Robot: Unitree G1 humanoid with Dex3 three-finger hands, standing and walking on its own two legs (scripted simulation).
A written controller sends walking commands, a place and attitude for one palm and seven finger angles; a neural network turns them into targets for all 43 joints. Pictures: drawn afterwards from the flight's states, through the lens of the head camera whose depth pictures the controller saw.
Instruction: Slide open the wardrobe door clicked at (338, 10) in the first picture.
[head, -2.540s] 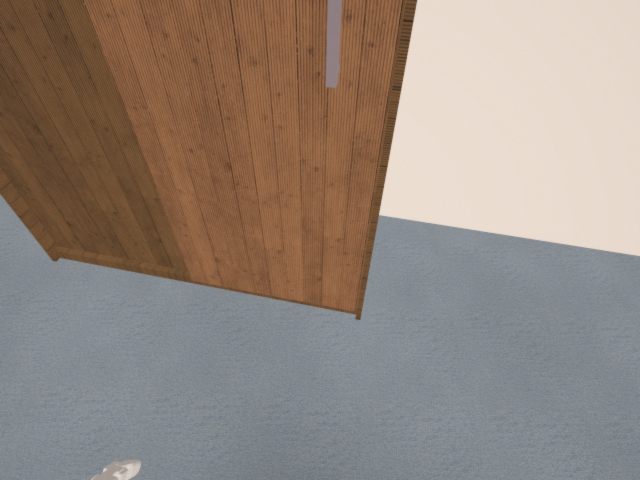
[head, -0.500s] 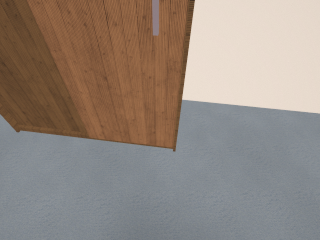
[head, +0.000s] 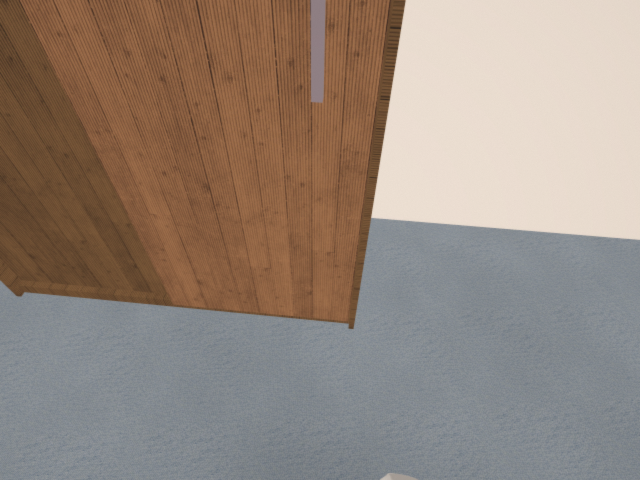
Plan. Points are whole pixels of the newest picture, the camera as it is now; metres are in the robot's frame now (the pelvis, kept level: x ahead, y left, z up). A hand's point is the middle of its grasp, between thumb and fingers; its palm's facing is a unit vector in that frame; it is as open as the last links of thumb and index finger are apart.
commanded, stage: take the last steps up to it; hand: right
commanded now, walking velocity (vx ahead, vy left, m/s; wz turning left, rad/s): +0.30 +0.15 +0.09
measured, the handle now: (319, 43) +0.71 +0.03 +0.22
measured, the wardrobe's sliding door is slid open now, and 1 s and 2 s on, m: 0.00 0.00 0.00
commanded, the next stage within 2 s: come to a stop and stand still in 0.44 s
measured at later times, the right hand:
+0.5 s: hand (436, 419) +0.26 -0.17 -0.17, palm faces -0.01 +0.99 -0.14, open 7.4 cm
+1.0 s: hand (407, 366) +0.34 -0.14 -0.17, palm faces +0.01 +0.97 -0.24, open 7.4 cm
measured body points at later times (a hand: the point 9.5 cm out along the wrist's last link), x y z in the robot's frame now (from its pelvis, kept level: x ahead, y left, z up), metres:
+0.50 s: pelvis +0.19 +0.01 +0.01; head +0.20 -0.02 +0.46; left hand +0.18 +0.25 -0.13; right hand +0.26 -0.23 -0.16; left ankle +0.23 +0.19 -0.66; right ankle +0.16 -0.08 -0.74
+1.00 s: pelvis +0.23 +0.04 -0.01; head +0.27 +0.05 +0.44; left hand +0.29 +0.30 -0.16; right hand +0.34 -0.19 -0.15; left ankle +0.33 +0.19 -0.74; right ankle +0.21 -0.07 -0.69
